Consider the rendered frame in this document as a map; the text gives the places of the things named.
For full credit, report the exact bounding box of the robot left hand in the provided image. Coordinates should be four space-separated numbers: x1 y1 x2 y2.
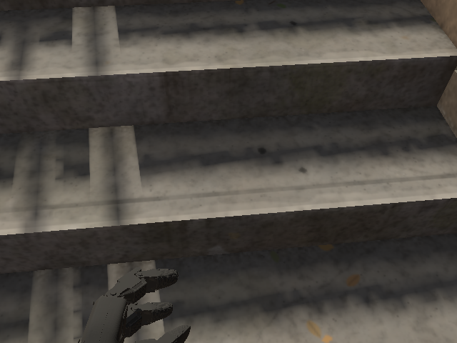
78 267 191 343

